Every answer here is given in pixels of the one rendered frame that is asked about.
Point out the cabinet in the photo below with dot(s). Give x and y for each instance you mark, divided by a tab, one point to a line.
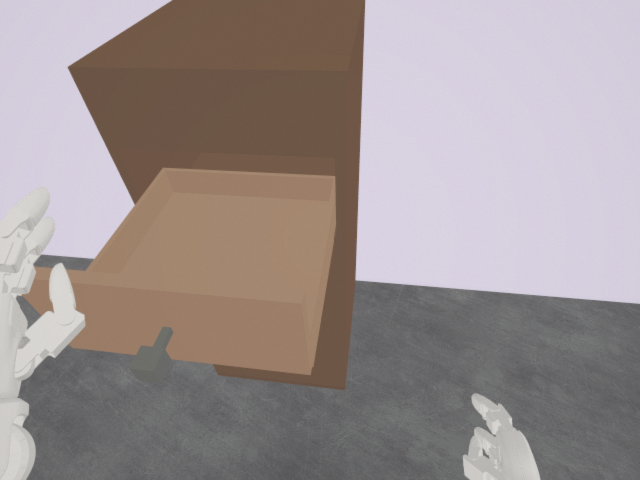
271	86

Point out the handle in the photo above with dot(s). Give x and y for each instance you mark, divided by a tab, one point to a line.
151	363

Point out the robot right hand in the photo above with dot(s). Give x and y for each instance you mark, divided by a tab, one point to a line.
510	456

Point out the robot left hand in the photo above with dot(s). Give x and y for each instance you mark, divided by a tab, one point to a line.
23	236

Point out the drawer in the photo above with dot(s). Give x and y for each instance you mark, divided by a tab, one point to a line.
236	263

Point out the left robot forearm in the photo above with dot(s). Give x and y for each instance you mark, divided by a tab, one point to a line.
17	447

